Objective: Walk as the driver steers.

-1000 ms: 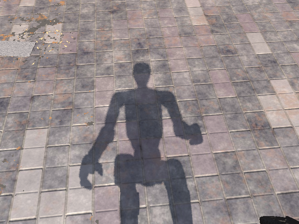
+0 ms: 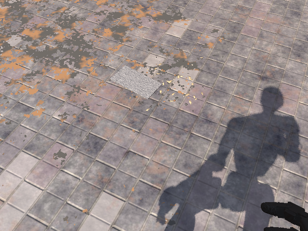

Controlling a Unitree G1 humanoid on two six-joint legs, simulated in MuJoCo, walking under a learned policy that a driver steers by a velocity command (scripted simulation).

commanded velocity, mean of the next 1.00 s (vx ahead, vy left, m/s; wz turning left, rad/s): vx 0.50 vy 0.00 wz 0.47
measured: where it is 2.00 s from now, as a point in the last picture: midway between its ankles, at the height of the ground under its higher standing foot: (125, 176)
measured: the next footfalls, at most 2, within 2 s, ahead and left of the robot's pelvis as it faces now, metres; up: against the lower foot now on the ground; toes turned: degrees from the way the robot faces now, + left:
right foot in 0.48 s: +0.43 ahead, -0.11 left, +0.00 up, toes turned +13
left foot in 0.98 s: +0.59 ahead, +0.25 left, +0.00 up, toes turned +32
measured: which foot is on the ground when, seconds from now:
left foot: down 0.00-0.48, up 0.50-0.96, down 0.98-1.00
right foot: down 0.00-0.00, up 0.02-0.46, down 0.48-1.00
